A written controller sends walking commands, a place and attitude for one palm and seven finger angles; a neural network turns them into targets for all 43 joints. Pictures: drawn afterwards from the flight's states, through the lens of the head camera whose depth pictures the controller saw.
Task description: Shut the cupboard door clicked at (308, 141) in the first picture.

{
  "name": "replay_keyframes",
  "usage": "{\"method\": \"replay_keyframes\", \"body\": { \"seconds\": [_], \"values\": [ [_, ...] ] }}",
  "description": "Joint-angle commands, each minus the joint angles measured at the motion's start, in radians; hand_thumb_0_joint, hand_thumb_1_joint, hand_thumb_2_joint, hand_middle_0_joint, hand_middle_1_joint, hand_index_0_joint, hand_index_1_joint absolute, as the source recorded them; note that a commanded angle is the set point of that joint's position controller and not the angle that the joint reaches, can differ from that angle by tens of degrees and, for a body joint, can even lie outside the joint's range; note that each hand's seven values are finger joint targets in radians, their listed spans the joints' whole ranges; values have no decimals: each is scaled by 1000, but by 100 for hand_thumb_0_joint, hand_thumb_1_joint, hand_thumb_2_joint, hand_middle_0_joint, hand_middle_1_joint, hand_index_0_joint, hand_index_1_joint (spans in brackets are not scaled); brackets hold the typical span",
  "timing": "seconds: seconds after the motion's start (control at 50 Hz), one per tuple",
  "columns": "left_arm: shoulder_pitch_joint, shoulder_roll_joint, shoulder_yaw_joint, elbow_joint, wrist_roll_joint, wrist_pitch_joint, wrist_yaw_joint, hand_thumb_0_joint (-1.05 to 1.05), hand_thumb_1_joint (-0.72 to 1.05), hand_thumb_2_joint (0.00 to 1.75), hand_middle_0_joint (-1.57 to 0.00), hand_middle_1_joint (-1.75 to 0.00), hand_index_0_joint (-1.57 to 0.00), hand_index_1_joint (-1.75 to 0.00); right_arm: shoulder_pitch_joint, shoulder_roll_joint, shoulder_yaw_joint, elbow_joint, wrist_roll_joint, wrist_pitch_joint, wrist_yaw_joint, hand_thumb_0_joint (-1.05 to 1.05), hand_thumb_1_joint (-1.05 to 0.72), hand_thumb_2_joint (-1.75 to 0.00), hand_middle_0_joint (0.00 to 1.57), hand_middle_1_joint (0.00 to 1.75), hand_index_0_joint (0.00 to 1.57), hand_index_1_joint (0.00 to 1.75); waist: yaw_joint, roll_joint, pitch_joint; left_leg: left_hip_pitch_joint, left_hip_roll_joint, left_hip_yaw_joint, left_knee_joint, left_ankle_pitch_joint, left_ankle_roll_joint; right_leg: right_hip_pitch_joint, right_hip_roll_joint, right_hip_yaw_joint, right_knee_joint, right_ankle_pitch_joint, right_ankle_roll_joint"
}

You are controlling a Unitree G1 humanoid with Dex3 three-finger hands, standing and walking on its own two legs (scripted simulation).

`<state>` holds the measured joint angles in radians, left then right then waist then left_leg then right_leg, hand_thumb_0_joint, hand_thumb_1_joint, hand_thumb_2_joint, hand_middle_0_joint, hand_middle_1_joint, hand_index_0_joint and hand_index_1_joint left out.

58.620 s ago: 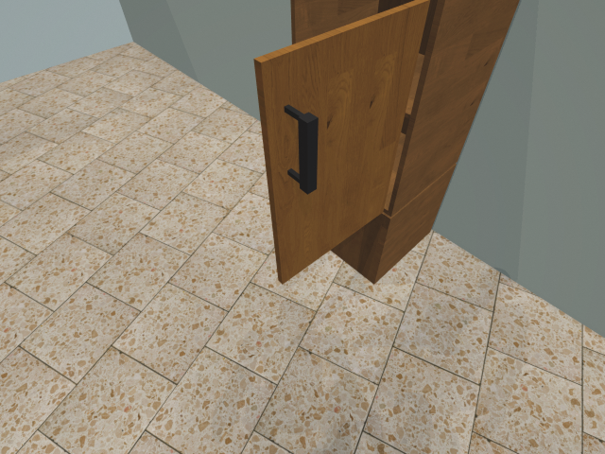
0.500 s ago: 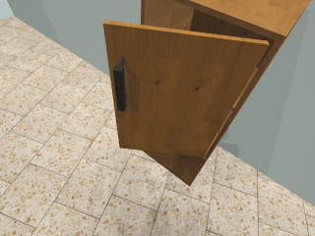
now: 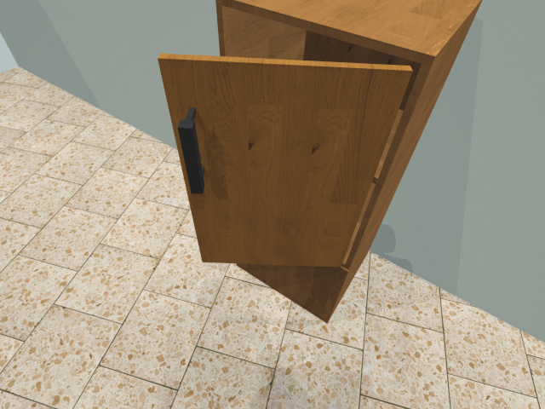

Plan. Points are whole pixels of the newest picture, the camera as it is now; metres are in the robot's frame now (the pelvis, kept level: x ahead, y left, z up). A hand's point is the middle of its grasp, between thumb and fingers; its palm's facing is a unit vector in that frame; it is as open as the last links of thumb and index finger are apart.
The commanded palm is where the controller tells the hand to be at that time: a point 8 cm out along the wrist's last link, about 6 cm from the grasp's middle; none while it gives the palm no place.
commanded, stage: come to a stop and stand still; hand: left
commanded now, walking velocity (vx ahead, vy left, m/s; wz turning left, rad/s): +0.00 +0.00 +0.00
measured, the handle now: (194, 152) +0.53 +0.17 +0.08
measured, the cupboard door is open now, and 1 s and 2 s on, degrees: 33 33 33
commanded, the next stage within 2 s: look again from close up in 0.08 s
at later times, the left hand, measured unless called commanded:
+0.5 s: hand out of the picture +0.03 +0.21 -0.18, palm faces +0.04 -0.97 -0.22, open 7.4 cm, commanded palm none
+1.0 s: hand out of the picture -0.06 +0.22 -0.18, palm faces +0.02 -0.98 -0.20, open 7.4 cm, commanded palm none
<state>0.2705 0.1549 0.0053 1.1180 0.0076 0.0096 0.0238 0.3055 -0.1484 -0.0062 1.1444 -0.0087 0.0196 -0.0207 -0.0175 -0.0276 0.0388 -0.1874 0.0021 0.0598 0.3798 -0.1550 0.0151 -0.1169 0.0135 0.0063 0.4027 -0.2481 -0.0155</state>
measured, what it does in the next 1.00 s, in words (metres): shifts its weight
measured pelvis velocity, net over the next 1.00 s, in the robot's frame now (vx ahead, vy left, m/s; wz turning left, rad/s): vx -0.03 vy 0.04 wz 0.01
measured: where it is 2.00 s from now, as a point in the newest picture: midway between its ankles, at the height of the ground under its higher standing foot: outside the picture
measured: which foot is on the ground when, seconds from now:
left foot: down 0.00-1.00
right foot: down 0.00-1.00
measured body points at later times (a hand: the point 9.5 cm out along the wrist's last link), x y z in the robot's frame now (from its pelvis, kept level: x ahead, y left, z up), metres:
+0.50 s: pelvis +0.00 +0.02 -0.01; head -0.02 +0.03 +0.44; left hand +0.02 +0.26 -0.17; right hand +0.05 -0.22 -0.16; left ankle +0.03 +0.11 -0.74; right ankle -0.02 -0.11 -0.74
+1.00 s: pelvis -0.03 +0.04 -0.01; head -0.04 +0.05 +0.44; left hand -0.06 +0.28 -0.17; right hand +0.00 -0.20 -0.15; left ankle +0.03 +0.11 -0.74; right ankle -0.02 -0.11 -0.74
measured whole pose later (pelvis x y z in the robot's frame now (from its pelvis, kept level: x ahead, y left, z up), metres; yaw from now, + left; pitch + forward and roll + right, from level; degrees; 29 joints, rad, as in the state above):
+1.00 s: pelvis -0.03 +0.04 -0.01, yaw +1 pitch -2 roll -1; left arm 0.37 0.20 0.00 1.04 0.03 0.02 0.02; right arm 0.25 -0.18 -0.02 1.06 -0.02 0.02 0.00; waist 0.00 -0.02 0.01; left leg -0.28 -0.03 0.07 0.46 -0.18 0.07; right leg -0.21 -0.03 0.00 0.49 -0.32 0.01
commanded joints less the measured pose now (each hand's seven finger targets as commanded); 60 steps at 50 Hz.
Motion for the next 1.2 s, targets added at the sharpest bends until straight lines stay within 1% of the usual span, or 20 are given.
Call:
{"method": "replay_keyframes", "body": {
  "seconds": [0.0,0.14,0.16,0.18,0.22,0.26,0.3,0.38,0.46,0.74,0.8,0.84,0.92,0.96,1.04,1.08,1.1,1.12,1.16,1.18],
  "values": [
    [53,86,16,-18,0,-10,7,0,90,90,-20,-30,-20,-30,40,-90,-13,-32,-5,-15,-12,0,-90,-90,20,30,20,30,11,49,75,-6,79,-110,-96,-126,1,-131,-103,108,-139,-86,-23],
    [73,60,15,-3,-1,-15,9,0,90,90,-20,-30,-20,-30,71,-78,-12,-24,-3,-24,-18,0,-90,-90,20,30,20,30,10,36,51,1,89,-117,-93,-83,3,-113,-99,96,-117,-21,-23],
    [36,261,-2,-109,15,-43,16,0,90,90,-20,-30,-20,-30,-19,-185,-27,-147,-20,-40,2,0,-90,-90,20,30,20,30,-7,86,116,-47,36,-133,-16,33,7,-158,-77,55,-56,3,-45],
    [56,198,21,-109,10,-43,22,0,90,90,-20,-30,-20,-30,-41,-174,-48,-152,-14,-61,-3,0,-90,-90,20,30,20,30,23,104,-3,-43,90,-135,45,-20,11,-149,-115,78,-9,-51,-40],
    [82,135,6,-99,9,-45,26,0,90,90,-20,-30,-20,-30,5,-106,-40,-139,-10,-58,-10,0,-90,-90,20,30,20,30,6,69,-100,-30,74,-129,104,-18,8,-118,-138,97,-24,-10,-45],
    [87,114,3,-112,9,-39,28,0,90,90,-20,-30,-20,-30,34,-79,-32,-148,-15,-42,-6,0,-90,-90,20,30,20,30,-5,-43,-80,-51,53,-107,151,-58,9,-160,-151,140,-55,-79,-50],
    [61,115,11,-131,12,-36,31,0,90,90,-20,-30,-20,-30,37,-83,-41,-154,-13,-38,-3,0,-90,-90,20,30,20,30,-14,-72,-10,-83,50,-101,158,-46,9,-214,-148,136,-52,-101,-55],
    [81,126,12,-148,13,-36,33,0,90,90,-20,-30,-20,-30,10,-118,-38,-169,-8,-50,-3,0,-90,-90,20,30,20,30,9,55,17,-88,88,-136,98,81,29,-180,-93,78,45,63,-33],
    [95,134,15,-158,15,-32,31,0,90,90,-20,-30,-20,-30,-29,-144,-40,-184,-8,-54,-6,0,-90,-90,20,30,20,30,24,37,0,-69,104,-145,80,144,45,-147,-83,67,60,102,-21],
    [68,175,13,-171,21,-22,15,0,90,90,-20,-30,-20,-30,-117,-205,-44,-199,-8,-40,10,0,-90,-90,20,30,20,30,18,63,25,-97,107,-189,-82,-234,30,-153,-87,65,-5,-37,-5],
    [80,175,14,-158,22,-23,13,0,90,90,-20,-30,-20,-30,-116,-211,-45,-190,-6,-42,11,0,-90,-90,20,30,20,30,23,64,6,-100,113,-199,-105,-253,33,-127,-89,54,-6,-20,-1],
    [115,128,3,-129,20,-20,11,0,90,90,-20,-30,-20,-30,-91,-176,-36,-165,-9,-35,11,0,-90,-90,20,30,20,30,18,57,-16,-84,118,-201,-126,-334,26,-124,-81,39,-14,-81,8],
    [162,115,11,-107,31,-1,1,0,90,90,-20,-30,-20,-30,-75,-208,-51,-150,-14,-16,6,0,-90,-90,20,30,20,30,24,86,40,-154,167,-258,-196,-556,47,-140,-41,-21,56,-185,10],
    [185,107,14,-100,33,3,-6,0,90,90,-20,-30,-20,-30,-68,-213,-57,-147,-13,-16,1,0,-90,-90,20,30,20,30,32,84,56,-171,188,-273,-204,-553,64,-130,-34,-39,85,-143,3],
    [232,77,23,-84,28,8,-18,0,90,90,-20,-30,-20,-30,-53,-208,-67,-134,-13,-18,-10,0,-90,-90,20,30,20,30,36,110,44,-164,192,-235,-189,-532,62,-109,-31,-50,87,-117,-8],
    [245,78,27,-81,28,4,-18,0,90,90,-20,-30,-20,-30,-45,-192,-69,-129,-13,-19,-10,0,-90,-90,20,30,20,30,39,79,43,-178,170,-200,-145,-506,53,-87,-41,-27,38,-134,-19],
    [255,84,32,-80,28,1,-17,0,90,90,-20,-30,-20,-30,-42,-176,-67,-129,-12,-20,-10,0,-90,-90,20,30,20,30,41,39,49,-188,144,-172,-99,-484,45,-92,-60,15,-4,-175,-30],
    [262,90,34,-79,27,-3,-14,0,90,90,-20,-30,-20,-30,-42,-154,-62,-130,-11,-20,-9,0,-90,-90,20,30,20,30,44,-6,70,-206,101,-131,-22,-447,34,-116,-96,92,-65,-250,-51],
    [260,129,44,-71,19,-10,-4,0,90,90,-20,-30,-20,-30,-36,-86,-47,-135,-8,-23,-3,0,-90,-90,20,30,20,30,39,-170,99,-259,13,-6,201,-306,10,-126,-204,264,-192,-405,-112],
    [249,136,49,-73,15,-15,1,0,90,90,-20,-30,-20,-30,-34,-74,-47,-134,-9,-27,-1,0,-90,-90,20,30,20,30,31,-191,98,-243,8,23,312,-247,8,-156,-260,321,-230,-425,-146]
  ]
}}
